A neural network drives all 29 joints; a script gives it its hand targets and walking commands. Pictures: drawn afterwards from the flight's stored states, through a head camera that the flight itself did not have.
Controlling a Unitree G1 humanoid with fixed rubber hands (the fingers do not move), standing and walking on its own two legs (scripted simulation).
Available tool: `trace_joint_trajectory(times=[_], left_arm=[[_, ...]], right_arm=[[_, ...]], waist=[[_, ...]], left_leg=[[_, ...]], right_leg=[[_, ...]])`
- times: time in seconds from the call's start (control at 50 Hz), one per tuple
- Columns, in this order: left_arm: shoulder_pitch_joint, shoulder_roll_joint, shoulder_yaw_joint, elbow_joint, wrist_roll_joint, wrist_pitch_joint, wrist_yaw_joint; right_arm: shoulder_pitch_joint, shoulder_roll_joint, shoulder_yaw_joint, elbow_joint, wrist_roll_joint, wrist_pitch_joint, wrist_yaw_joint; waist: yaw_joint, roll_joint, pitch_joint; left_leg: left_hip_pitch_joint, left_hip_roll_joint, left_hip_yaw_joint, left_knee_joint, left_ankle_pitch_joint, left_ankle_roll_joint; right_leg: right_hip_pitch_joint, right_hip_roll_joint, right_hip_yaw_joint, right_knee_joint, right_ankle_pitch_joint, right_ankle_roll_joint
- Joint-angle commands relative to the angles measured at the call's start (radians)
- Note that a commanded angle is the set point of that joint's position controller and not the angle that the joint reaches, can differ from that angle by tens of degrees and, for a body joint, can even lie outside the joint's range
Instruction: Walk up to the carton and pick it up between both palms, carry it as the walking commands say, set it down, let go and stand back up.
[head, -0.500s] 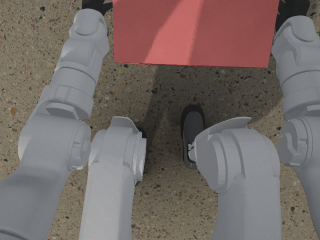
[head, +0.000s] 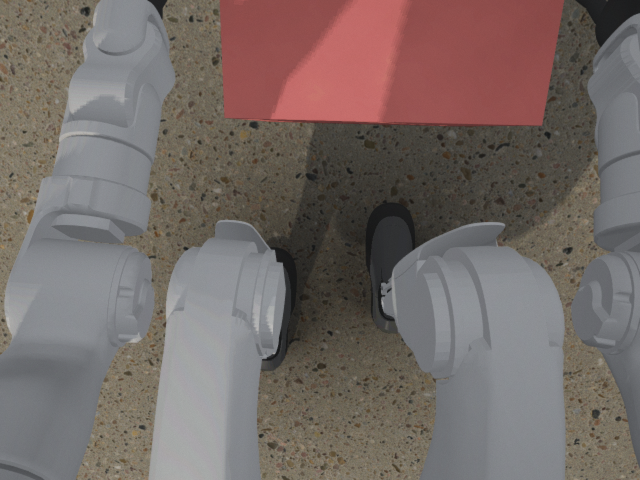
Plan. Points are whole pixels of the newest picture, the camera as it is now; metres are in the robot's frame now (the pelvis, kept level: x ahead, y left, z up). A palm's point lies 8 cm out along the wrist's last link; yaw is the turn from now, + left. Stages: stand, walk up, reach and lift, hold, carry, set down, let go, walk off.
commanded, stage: set down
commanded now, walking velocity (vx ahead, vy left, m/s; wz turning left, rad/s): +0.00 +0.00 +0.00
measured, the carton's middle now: (375, 0) +0.54 -0.07 -0.24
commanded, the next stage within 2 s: let go in 1.16 s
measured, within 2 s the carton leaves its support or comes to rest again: neither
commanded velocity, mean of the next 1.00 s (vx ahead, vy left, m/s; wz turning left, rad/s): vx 0.00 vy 0.00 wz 0.00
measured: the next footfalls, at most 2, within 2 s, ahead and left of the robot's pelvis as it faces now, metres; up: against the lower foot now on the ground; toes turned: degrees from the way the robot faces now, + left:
none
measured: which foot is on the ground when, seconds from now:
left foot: down 0.00-1.00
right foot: down 0.00-1.00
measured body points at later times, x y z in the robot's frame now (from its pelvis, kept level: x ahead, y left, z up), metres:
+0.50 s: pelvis +0.00 +0.00 +0.12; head +0.36 -0.04 +0.37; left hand +0.55 +0.15 -0.02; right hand +0.51 -0.29 -0.03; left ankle +0.10 +0.10 -0.33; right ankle +0.16 -0.10 -0.33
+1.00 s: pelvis +0.01 +0.00 +0.26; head +0.36 -0.05 +0.52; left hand +0.55 +0.15 +0.13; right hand +0.51 -0.31 +0.12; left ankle +0.10 +0.10 -0.33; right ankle +0.16 -0.10 -0.33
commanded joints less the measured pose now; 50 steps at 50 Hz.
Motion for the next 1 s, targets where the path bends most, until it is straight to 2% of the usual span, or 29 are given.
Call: trace_joint_trajectory(times=[0.0,0.04,0.08,0.1,0.12,0.14,0.16,0.2,0.22,0.24,0.26,0.28,0.34,0.4,0.44,0.5,0.52,0.56,0.64,0.68,0.7,0.72,0.78,0.8,0.84,0.88,0.9,0.94,0.98], left_arm=[[-0.291,0.138,0.035,-0.29,-0.014,-0.002,0.013],[-0.255,0.19,0.084,-0.281,-0.008,0.019,0.019],[-0.174,0.201,0.116,-0.242,0.017,0.046,0.013],[-0.227,0.198,0.1,-0.332,0.02,0.044,0.005],[-0.196,0.2,0.136,-0.292,0.037,0.045,0.004],[-0.2,0.142,0.078,-0.323,-0.004,0.057,0.005],[-0.209,0.2,0.13,-0.35,0.032,0.052,0.004],[-0.178,0.184,0.131,-0.403,0.018,0.061,-0.008],[-0.219,0.184,0.118,-0.312,0.039,0.076,-0.007],[-0.201,0.198,0.134,-0.315,0.049,0.086,-0.015],[-0.231,0.158,0.108,-0.366,0.006,0.094,-0.017],[-0.21,0.203,0.13,-0.383,0.02,0.094,-0.02],[-0.192,0.188,0.137,-0.348,0.031,0.117,-0.033],[-0.154,0.246,0.197,-0.323,0.072,0.12,-0.038],[-0.211,0.185,0.145,-0.413,0.049,0.115,-0.04],[-0.235,0.172,0.078,-0.433,0.014,0.148,-0.04],[-0.225,0.199,0.112,-0.506,0.043,0.15,-0.034],[-0.212,0.169,0.069,-0.53,-0.008,0.168,-0.027],[-0.137,0.177,0.118,-0.431,0.013,0.202,-0.025],[-0.104,0.191,0.138,-0.594,0.029,0.199,-0.014],[-0.103,0.202,0.152,-0.499,0.041,0.195,-0.018],[-0.119,0.158,0.13,-0.484,0.019,0.196,-0.027],[-0.125,0.205,0.145,-0.556,0.017,0.177,-0.04],[-0.136,0.21,0.155,-0.469,0.032,0.184,-0.03],[-0.122,0.216,0.164,-0.466,0.057,0.178,-0.04],[-0.099,0.222,0.167,-0.481,0.047,0.165,-0.045],[-0.061,0.175,0.122,-0.414,0.022,0.169,-0.051],[-0.038,0.197,0.151,-0.416,0.063,0.156,-0.072],[-0.035,0.191,0.119,-0.479,0.047,0.126,-0.065]], right_arm=[[-0.232,-0.242,-0.05,-0.335,-0.015,0.0,-0.006],[-0.231,-0.218,-0.024,-0.369,-0.015,0.033,-0.007],[-0.151,-0.198,-0.047,-0.341,-0.027,0.07,-0.002],[-0.169,-0.184,-0.04,-0.409,-0.004,0.069,-0.001],[-0.127,-0.194,-0.077,-0.353,-0.044,0.074,-0.005],[-0.139,-0.207,-0.076,-0.403,-0.035,0.079,-0.008],[-0.164,-0.201,-0.076,-0.443,-0.026,0.085,-0.001],[-0.145,-0.225,-0.092,-0.528,-0.04,0.094,-0.001],[-0.158,-0.22,-0.076,-0.398,-0.051,0.108,0.007],[-0.158,-0.195,-0.064,-0.415,-0.043,0.129,0.011],[-0.196,-0.194,-0.058,-0.491,-0.041,0.128,0.007],[-0.176,-0.165,-0.047,-0.497,-0.016,0.137,0.014],[-0.151,-0.168,-0.051,-0.471,-0.029,0.16,0.019],[-0.108,-0.128,-0.032,-0.423,-0.02,0.182,0.017],[-0.15,-0.211,-0.092,-0.496,-0.052,0.166,0.017],[-0.131,-0.226,-0.118,-0.466,-0.059,0.187,0.023],[-0.111,-0.238,-0.13,-0.486,-0.066,0.192,0.027],[-0.097,-0.267,-0.153,-0.548,-0.092,0.193,0.018],[-0.127,-0.272,-0.127,-0.562,-0.076,0.217,0.044],[-0.138,-0.245,-0.092,-0.677,-0.036,0.214,0.057],[-0.085,-0.218,-0.09,-0.512,-0.027,0.217,0.068],[-0.117,-0.231,-0.082,-0.561,-0.034,0.212,0.068],[-0.168,-0.23,-0.106,-0.645,-0.048,0.201,0.056],[-0.14,-0.267,-0.122,-0.521,-0.062,0.203,0.059],[-0.174,-0.183,-0.065,-0.547,-0.014,0.21,0.057],[-0.146,-0.189,-0.047,-0.514,-0.026,0.21,0.06],[-0.096,-0.233,-0.1,-0.514,-0.062,0.203,0.056],[-0.011,-0.197,-0.116,-0.405,-0.112,0.206,0.046],[-0.01,-0.203,-0.145,-0.463,-0.119,0.166,0.05]], waist=[[-0.069,-0.037,-1.94],[-0.03,-0.12,-1.904],[-0.009,-0.134,-1.858],[0.0,-0.071,-1.877],[0.0,-0.06,-1.864],[-0.051,-0.096,-1.955],[-0.016,-0.069,-1.9],[-0.03,-0.122,-1.986],[-0.018,-0.053,-1.893],[0.037,-0.086,-1.867],[-0.011,-0.136,-1.938],[0.029,-0.13,-1.97],[0.025,-0.118,-1.938],[0.109,-0.128,-1.965],[0.01,-0.06,-2.046],[-0.044,-0.001,-2.098],[-0.022,0.025,-2.104],[-0.099,-0.027,-2.179],[-0.014,-0.07,-2.062],[0.04,-0.079,-2.227],[0.059,-0.054,-2.077],[0.01,-0.069,-2.05],[0.026,-0.115,-2.12],[0.014,-0.089,-2.071],[0.093,-0.062,-2.071],[0.098,-0.124,-2.083],[0.015,-0.126,-2.109],[0.023,-0.078,-2.031],[-0.017,-0.046,-2.081]], left_leg=[[0.417,0.041,-0.028,-0.306,0.221,-0.015],[0.35,0.029,-0.012,-0.311,0.186,0.002],[0.358,0.043,-0.031,-0.368,0.153,0.015],[0.37,0.033,-0.03,-0.394,0.141,0.017],[0.342,0.03,-0.031,-0.396,0.146,0.013],[0.395,0.024,-0.047,-0.402,0.212,0.009],[0.373,0.031,-0.026,-0.409,0.183,0.016],[0.384,0.024,-0.018,-0.43,0.205,0.015],[0.39,0.04,-0.03,-0.461,0.148,0.01],[0.372,0.031,-0.023,-0.487,0.111,0.014],[0.409,0.044,-0.049,-0.503,0.131,0.021],[0.437,0.034,-0.044,-0.521,0.141,0.031],[0.419,0.034,-0.033,-0.565,0.12,0.025],[0.471,0.031,-0.031,-0.624,0.15,0.03],[0.489,0.034,-0.033,-0.626,0.19,0.014],[0.701,0.043,-0.065,-0.697,0.212,0.007],[0.731,0.038,-0.047,-0.706,0.21,0.0],[0.801,0.042,-0.065,-0.736,0.289,-0.015],[0.849,0.047,-0.081,-0.838,0.234,-0.01],[0.979,0.048,-0.091,-0.876,0.372,-0.011],[0.899,0.047,-0.086,-0.887,0.337,-0.013],[0.825,0.045,-0.067,-0.883,0.316,-0.009],[0.89,0.033,-0.086,-0.968,0.346,0.003],[0.871,0.038,-0.077,-0.978,0.273,-0.005],[0.883,0.038,-0.057,-1.027,0.287,0.002],[0.873,0.03,-0.055,-1.074,0.292,0.009],[0.898,0.041,-0.073,-1.108,0.302,-0.001],[0.861,0.037,-0.057,-1.14,0.281,-0.009],[1.015,0.043,-0.079,-1.176,0.367,-0.015]], right_leg=[[1.216,0.002,0.079,-0.116,0.39,0.045],[1.254,0.011,0.103,-0.155,0.355,0.058],[1.257,0.012,0.104,-0.19,0.322,0.06],[1.253,0.022,0.106,-0.213,0.317,0.049],[1.271,0.016,0.113,-0.218,0.337,0.049],[1.289,0.021,0.088,-0.207,0.406,0.057],[1.26,0.027,0.103,-0.23,0.368,0.054],[1.387,0.031,0.108,-0.264,0.427,0.051],[1.273,0.034,0.098,-0.279,0.326,0.051],[1.312,0.026,0.117,-0.336,0.276,0.047],[1.354,0.03,0.108,-0.331,0.29,0.05],[1.395,0.032,0.121,-0.357,0.306,0.05],[1.424,0.035,0.131,-0.407,0.284,0.057],[1.483,0.032,0.151,-0.455,0.282,0.068],[1.529,0.041,0.152,-0.46,0.351,0.051],[1.422,0.045,0.079,-0.501,0.335,0.053],[1.442,0.048,0.092,-0.537,0.331,0.041],[1.522,0.059,0.067,-0.556,0.412,0.046],[1.491,0.049,0.065,-0.645,0.298,0.045],[1.572,0.062,0.064,-0.67,0.412,0.049],[1.549,0.047,0.083,-0.694,0.404,0.047],[1.612,0.051,0.106,-0.719,0.437,0.046],[1.71,0.051,0.101,-0.758,0.479,0.063],[1.694,0.041,0.11,-0.783,0.407,0.058],[1.745,0.04,0.126,-0.822,0.416,0.068],[1.875,0.037,0.139,-0.865,0.457,0.066],[1.945,0.041,0.137,-0.889,0.502,0.06],[1.988,0.031,0.163,-0.944,0.503,0.06],[1.965,0.043,0.128,-0.96,0.559,0.061]])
